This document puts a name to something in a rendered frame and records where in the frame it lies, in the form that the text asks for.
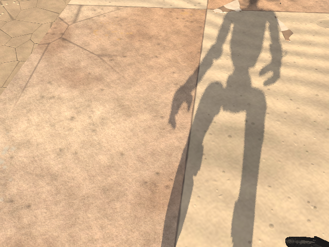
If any robot right hand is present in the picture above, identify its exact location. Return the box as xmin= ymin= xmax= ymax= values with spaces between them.
xmin=285 ymin=236 xmax=329 ymax=247

